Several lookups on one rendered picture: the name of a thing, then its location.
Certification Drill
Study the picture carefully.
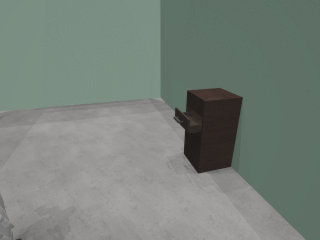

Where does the handle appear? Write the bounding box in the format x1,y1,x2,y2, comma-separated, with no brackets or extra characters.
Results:
173,116,184,124

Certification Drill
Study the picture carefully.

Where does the robot right thigh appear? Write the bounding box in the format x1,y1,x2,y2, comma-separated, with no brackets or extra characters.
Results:
0,206,12,239

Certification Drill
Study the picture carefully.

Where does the cabinet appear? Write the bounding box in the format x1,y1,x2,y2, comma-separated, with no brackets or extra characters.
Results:
184,88,243,174

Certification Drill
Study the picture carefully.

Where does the drawer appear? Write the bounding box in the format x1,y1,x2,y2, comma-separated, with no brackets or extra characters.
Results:
175,107,203,134

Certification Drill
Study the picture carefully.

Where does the robot right hand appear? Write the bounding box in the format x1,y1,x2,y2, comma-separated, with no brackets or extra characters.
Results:
0,214,15,239

